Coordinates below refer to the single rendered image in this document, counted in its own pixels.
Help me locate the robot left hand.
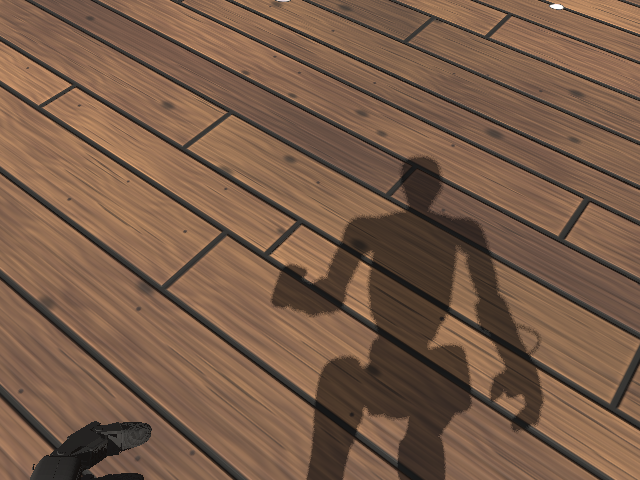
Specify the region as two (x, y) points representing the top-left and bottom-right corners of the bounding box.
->
(30, 421), (152, 480)

